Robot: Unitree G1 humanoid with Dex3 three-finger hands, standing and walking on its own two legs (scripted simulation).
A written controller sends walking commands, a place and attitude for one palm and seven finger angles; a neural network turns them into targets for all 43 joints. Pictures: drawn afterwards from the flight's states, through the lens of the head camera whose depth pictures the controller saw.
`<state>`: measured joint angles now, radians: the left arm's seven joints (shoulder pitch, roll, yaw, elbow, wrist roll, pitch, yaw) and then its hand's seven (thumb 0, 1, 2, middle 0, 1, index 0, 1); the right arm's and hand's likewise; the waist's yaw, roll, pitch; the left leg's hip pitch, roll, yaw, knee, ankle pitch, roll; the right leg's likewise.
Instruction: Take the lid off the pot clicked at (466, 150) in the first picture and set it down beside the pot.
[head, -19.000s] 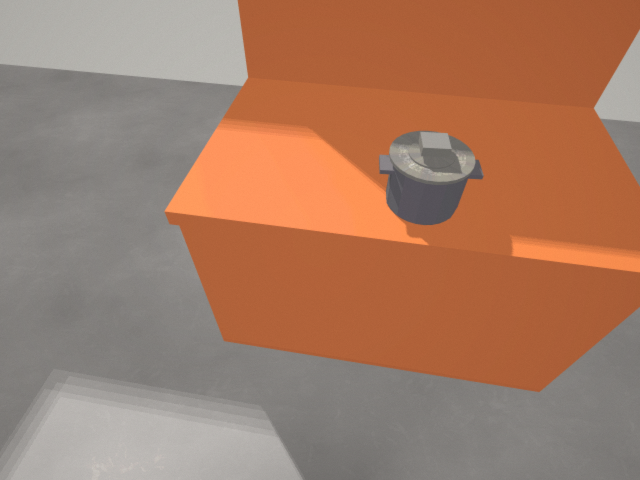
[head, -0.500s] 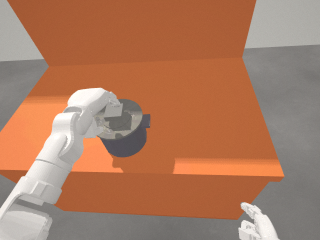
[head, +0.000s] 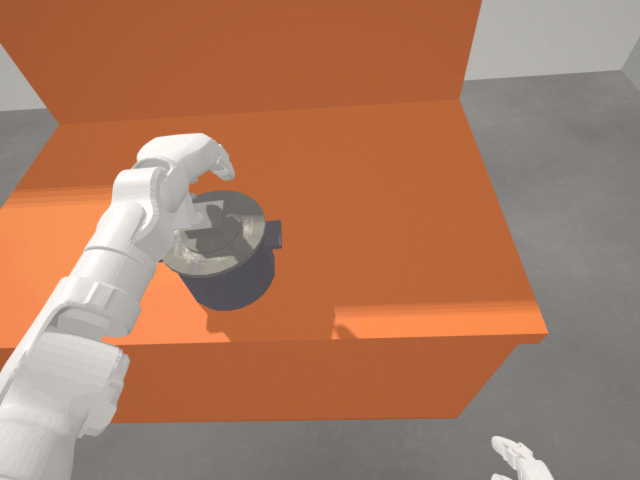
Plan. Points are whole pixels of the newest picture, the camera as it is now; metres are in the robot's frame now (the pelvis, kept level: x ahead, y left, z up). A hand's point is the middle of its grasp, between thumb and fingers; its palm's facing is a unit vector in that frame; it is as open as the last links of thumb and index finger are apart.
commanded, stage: move the open hand above the knob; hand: left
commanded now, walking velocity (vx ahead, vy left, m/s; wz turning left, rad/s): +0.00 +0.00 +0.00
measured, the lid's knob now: (206, 219) +0.47 +0.18 +0.04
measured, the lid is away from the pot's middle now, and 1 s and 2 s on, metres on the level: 0.00 0.00 0.00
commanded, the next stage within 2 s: lower the open fingers around the knob in 0.68 s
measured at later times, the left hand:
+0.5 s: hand (184, 200) +0.44 +0.18 +0.11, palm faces -0.30 -0.04 -0.95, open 10.0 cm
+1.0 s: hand (194, 206) +0.44 +0.17 +0.10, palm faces -0.33 -0.04 -0.94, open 10.0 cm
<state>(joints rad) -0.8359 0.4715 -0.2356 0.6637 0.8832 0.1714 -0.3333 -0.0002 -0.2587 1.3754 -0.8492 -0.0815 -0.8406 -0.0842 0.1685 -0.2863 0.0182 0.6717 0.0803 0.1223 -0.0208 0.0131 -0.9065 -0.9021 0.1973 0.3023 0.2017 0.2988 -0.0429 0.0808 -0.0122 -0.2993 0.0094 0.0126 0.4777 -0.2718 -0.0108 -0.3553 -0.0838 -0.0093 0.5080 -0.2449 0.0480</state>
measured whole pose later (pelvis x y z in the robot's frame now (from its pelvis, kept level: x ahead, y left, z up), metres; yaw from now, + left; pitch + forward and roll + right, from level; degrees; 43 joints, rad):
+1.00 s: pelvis +0.00 +0.00 +0.00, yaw -1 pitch +6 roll +1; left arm -0.81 0.45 -0.24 0.69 0.90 0.19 -0.30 0.00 -0.26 1.38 -0.85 -0.08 -0.84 -0.08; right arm 0.15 -0.28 0.02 0.66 0.08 0.15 -0.01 0.01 -0.91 -0.90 0.20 0.30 0.20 0.30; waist -0.04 0.07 -0.03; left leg -0.31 0.01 0.02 0.48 -0.28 -0.01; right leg -0.37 -0.08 0.00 0.51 -0.25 0.05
